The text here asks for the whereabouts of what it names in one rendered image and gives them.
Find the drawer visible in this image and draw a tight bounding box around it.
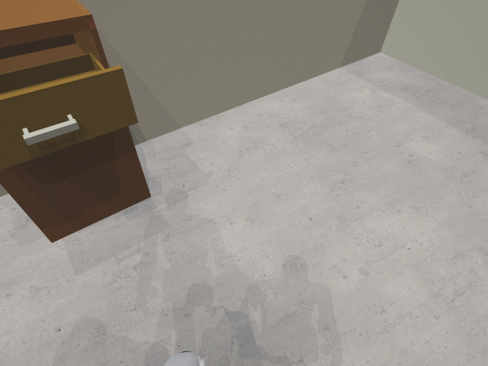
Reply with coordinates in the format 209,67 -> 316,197
0,53 -> 138,171

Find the cabinet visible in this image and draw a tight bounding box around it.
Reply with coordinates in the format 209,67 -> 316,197
0,0 -> 151,243

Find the handle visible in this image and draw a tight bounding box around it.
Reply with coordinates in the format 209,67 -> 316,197
22,114 -> 80,146

